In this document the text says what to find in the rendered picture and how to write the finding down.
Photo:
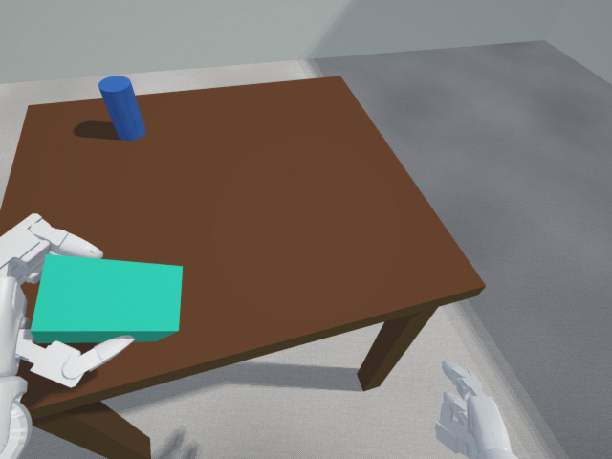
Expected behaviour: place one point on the robot left forearm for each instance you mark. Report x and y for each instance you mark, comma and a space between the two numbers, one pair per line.
15, 419

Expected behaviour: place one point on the sponge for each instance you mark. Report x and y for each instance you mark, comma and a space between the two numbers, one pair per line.
92, 300

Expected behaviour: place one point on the right robot hand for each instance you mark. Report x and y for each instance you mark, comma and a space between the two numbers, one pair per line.
480, 425

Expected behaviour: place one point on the left robot hand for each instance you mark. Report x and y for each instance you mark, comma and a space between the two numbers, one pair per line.
22, 254

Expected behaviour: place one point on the table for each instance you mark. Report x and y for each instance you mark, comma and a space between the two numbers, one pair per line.
292, 217

